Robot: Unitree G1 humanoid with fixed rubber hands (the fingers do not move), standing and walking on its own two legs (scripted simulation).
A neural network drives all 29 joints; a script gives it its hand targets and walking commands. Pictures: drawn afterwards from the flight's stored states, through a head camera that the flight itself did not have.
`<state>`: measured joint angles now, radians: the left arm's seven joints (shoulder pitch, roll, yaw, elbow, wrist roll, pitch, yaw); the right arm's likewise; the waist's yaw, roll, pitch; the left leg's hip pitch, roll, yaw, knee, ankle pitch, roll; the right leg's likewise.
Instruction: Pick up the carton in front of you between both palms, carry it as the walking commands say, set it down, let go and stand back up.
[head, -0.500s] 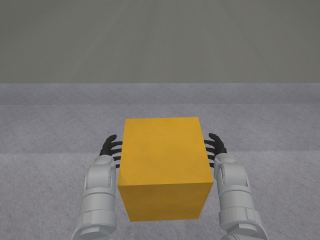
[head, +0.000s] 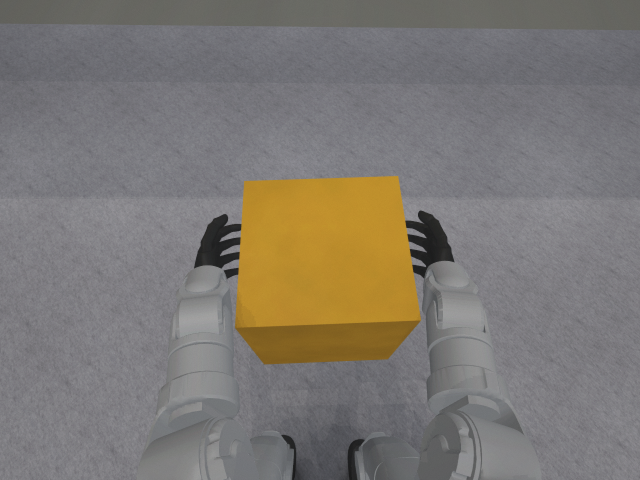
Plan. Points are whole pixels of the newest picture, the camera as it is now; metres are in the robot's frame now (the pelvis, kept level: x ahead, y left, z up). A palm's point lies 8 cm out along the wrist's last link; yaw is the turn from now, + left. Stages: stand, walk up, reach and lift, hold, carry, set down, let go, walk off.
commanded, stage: set down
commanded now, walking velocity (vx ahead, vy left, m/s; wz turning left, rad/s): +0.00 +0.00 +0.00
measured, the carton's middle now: (324, 280) +0.37 +0.00 -0.10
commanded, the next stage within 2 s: none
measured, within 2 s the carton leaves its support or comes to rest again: rests again in 1.92 s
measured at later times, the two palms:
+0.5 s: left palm (232, 287) +0.40 +0.16 -0.19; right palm (400, 281) +0.40 -0.14 -0.19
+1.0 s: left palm (243, 297) +0.43 +0.17 -0.35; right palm (379, 292) +0.44 -0.13 -0.35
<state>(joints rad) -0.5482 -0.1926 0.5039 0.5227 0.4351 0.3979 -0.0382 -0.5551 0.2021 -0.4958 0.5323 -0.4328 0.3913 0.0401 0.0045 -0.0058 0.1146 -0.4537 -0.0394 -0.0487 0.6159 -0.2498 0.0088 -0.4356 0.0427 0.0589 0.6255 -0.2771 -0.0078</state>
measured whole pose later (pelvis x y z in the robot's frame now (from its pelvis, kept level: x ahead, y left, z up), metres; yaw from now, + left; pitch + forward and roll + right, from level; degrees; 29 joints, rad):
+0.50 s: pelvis -0.04 +0.00 -0.12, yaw +0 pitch +37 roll +0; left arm -0.81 -0.11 0.52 0.55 0.30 0.29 0.00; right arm -0.82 0.12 -0.50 0.56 -0.28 0.27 -0.01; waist 0.02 -0.02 -0.11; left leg -1.48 -0.07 -0.06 1.22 -0.39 -0.01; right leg -1.46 0.09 0.07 1.24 -0.42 0.02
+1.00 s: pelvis -0.06 +0.00 -0.25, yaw -1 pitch +47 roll -1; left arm -1.07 0.03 0.47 0.67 0.20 0.30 0.06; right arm -1.09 -0.01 -0.44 0.70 -0.19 0.28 -0.08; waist 0.03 -0.02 -0.09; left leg -2.02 -0.11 -0.06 1.70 -0.50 -0.03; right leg -1.99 0.13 0.06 1.71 -0.54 0.04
